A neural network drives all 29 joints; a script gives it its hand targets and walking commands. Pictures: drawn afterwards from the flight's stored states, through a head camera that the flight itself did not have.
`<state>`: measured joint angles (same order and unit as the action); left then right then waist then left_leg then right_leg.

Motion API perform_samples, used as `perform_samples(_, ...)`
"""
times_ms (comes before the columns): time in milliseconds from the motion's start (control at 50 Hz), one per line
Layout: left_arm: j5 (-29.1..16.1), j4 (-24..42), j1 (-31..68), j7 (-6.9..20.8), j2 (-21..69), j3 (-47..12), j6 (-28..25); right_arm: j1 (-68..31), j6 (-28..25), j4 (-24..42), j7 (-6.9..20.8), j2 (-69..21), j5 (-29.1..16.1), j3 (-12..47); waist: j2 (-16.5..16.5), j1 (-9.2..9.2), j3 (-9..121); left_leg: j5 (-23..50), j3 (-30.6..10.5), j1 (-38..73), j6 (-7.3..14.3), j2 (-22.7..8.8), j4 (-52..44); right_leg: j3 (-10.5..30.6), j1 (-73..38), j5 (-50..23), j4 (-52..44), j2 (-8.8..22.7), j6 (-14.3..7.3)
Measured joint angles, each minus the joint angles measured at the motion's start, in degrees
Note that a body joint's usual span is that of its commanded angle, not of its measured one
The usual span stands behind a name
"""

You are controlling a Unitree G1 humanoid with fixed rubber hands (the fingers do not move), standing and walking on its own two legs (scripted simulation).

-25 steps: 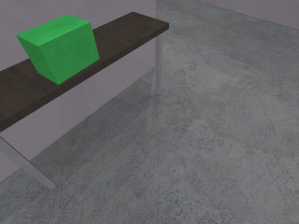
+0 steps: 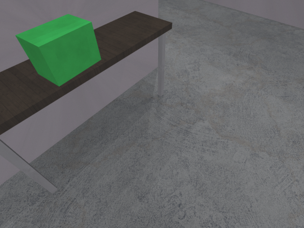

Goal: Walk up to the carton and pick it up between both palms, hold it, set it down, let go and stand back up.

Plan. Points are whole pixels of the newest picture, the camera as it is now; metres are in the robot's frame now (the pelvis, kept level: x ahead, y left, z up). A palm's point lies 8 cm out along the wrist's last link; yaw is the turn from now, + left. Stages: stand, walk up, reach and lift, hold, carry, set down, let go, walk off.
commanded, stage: stand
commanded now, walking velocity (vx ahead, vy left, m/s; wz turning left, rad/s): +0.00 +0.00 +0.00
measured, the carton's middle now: (63, 49) +0.86 +0.48 +0.02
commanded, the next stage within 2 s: walk up in 0.06 s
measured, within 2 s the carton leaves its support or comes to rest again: neither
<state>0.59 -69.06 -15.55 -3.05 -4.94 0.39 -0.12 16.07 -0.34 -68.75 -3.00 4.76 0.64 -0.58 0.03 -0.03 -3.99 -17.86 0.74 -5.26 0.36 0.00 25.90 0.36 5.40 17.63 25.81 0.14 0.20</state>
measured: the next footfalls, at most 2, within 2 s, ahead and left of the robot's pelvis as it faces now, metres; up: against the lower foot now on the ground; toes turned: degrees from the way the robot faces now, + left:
left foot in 0.56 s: +0.17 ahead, +0.26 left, +0.00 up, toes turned +20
right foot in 0.96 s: +0.33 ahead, +0.03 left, +0.00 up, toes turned +15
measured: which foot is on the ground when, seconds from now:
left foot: down 0.00-0.28, up 0.30-0.54, down 0.56-0.98, up 1.00-1.00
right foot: down 0.00-0.58, up 0.60-0.94, down 0.96-1.00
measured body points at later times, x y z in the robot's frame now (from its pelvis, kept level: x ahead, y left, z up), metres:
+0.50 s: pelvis +0.03 +0.04 -0.02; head +0.05 +0.07 +0.43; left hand -0.03 +0.29 -0.18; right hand +0.09 -0.22 -0.16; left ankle +0.08 +0.20 -0.71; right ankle -0.04 -0.12 -0.74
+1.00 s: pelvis +0.18 +0.11 -0.04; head +0.17 +0.09 +0.41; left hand +0.17 +0.37 -0.15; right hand +0.26 -0.12 -0.19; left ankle +0.13 +0.24 -0.73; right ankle +0.29 +0.03 -0.74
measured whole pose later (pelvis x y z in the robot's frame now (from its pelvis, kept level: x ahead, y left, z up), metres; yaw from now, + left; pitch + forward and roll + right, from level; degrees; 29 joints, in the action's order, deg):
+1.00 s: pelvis +0.18 +0.11 -0.04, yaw +20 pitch -5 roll +0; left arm 2.5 -43.3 -19.6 1.1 -13.1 0.4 -3.4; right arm 23.7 0.3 -52.7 1.1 12.6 2.6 -1.3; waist -1.8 -1.1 -2.7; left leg -33.0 -1.9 -18.2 1.6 -0.4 52.8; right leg -4.3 23.6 17.1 46.3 3.5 -0.6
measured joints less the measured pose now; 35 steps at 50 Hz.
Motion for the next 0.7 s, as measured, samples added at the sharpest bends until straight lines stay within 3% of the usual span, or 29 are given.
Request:
perform_samples(260,-0.06,0.00,-0.07,0.01,-0.02,-0.06,-0.07,0.17,-0.15,0.12,0.01,0.00,-0.05,0.05,0.02,-0.01,-0.02,-0.08,0.05,0.25,0.09,0.09,-0.30,0.04,-0.25,0.07,-0.30,0.09,0.10)
perform_samples(300,1.63,2.08,-0.32,0.25,-0.11,0.73,-0.53,1.19,-0.17,1.72,0.90,0.67,0.37,-0.79,-1.03,-0.78,0.00,-3.64,-1.83,-3.08,0.89,-0.07,5.40,-1.86,0.43,1.19,1.20,-0.21,-0.39)
perform_samples(360,2.96,5.46,-0.29,-0.52,-1.24,1.93,-2.18,2.49,1.29,4.14,2.19,2.92,2.39,-2.03,-2.25,-0.13,-0.43,-12.42,-0.83,-12.61,-0.61,-1.15,24.38,-5.55,0.73,3.91,4.08,0.39,-0.74)
perform_samples(420,3.63,7.43,-0.98,-1.26,-3.14,2.42,-3.68,1.99,1.99,6.64,3.39,5.87,2.98,-3.18,-2.51,0.61,-1.84,-11.40,-0.08,-19.78,-2.37,-3.74,33.94,-8.01,-1.08,5.60,5.06,1.66,0.23)
perform_samples(480,4.09,8.37,-1.97,-1.07,-5.61,2.70,-4.34,0.78,1.84,9.51,4.19,8.34,2.91,-3.93,-1.64,0.52,-3.31,-8.91,-1.06,-23.19,-3.23,-6.50,30.93,-10.12,-4.16,7.44,5.38,3.50,1.66)
perform_samples(520,4.41,8.93,-2.54,-0.53,-7.37,2.89,-4.07,0.19,1.22,11.43,4.60,9.44,2.66,-4.19,-0.45,0.39,-3.98,-5.51,-1.18,-23.31,-2.58,-7.67,25.13,-11.40,-6.10,9.54,6.72,5.31,2.53)
perform_samples(560,4.89,9.51,-3.11,0.11,-9.07,2.93,-3.20,0.44,-0.02,13.39,4.96,10.24,2.17,-4.54,1.23,0.35,-3.99,0.18,0.45,-21.27,-0.93,-7.52,19.27,-12.02,-6.84,13.55,11.13,8.16,2.31)
perform_samples(600,5.24,10.33,-2.88,1.09,-10.43,2.68,-1.79,0.74,-1.35,15.09,4.81,10.65,1.58,-5.50,3.40,0.05,-4.20,3.53,2.07,-21.59,-0.47,-4.67,22.45,-9.73,-3.89,17.28,22.47,11.87,-0.17)
perform_samples(660,2.78,13.88,-0.74,3.39,-12.39,1.83,0.57,0.76,-0.62,16.39,3.77,9.24,-0.82,-4.32,4.80,-0.50,-4.98,-1.71,2.39,-22.09,0.50,-2.04,27.21,-1.11,6.19,18.76,43.60,7.45,-1.85)
perform_samples(700,1.74,16.08,1.08,4.23,-13.33,1.17,0.29,0.89,0.39,17.10,2.94,7.71,-0.77,-2.66,5.56,-0.37,-5.66,-1.95,2.62,-20.24,1.02,-1.02,25.65,-0.22,12.26,17.94,49.35,5.01,-1.83)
